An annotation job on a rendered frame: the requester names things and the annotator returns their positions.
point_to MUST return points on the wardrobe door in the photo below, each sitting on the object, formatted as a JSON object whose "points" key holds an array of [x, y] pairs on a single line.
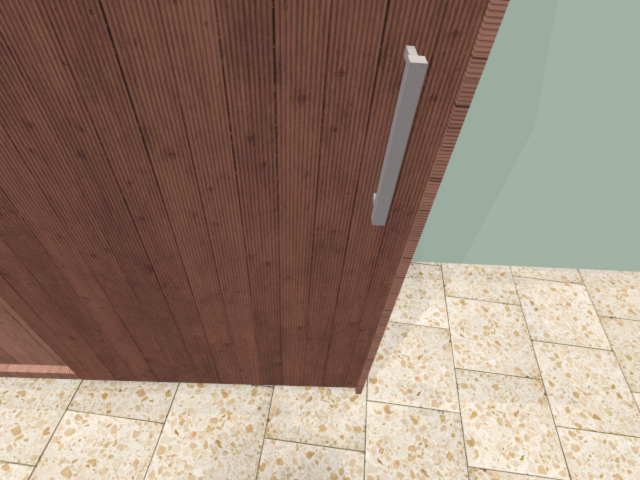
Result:
{"points": [[186, 185], [19, 344]]}

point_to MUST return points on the handle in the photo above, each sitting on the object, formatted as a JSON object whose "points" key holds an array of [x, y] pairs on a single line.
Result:
{"points": [[412, 80]]}

